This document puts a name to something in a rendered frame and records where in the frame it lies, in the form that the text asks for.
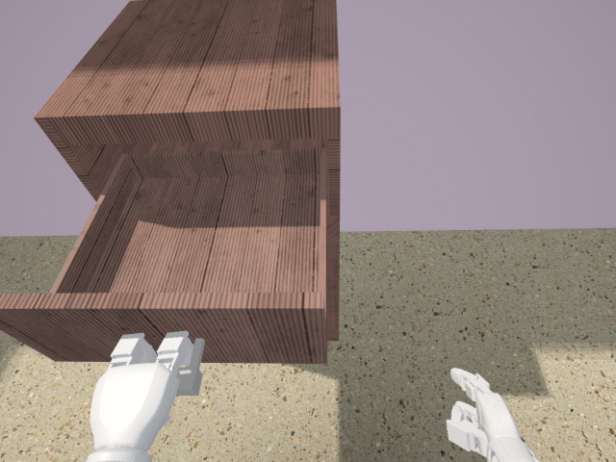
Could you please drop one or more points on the handle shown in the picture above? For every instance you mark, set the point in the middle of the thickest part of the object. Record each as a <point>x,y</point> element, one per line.
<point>191,377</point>

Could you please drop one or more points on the cabinet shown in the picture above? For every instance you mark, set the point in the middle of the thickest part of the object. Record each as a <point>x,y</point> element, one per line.
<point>207,75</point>

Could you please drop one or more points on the drawer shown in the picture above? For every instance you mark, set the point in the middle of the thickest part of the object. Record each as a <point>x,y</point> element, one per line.
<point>230,246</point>

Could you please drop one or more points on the left robot hand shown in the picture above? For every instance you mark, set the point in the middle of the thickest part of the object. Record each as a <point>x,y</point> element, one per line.
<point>132,399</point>

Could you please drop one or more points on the right robot forearm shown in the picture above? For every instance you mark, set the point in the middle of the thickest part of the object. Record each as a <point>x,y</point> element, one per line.
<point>509,449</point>

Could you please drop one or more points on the right robot hand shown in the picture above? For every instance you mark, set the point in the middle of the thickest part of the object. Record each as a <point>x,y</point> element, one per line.
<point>473,429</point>

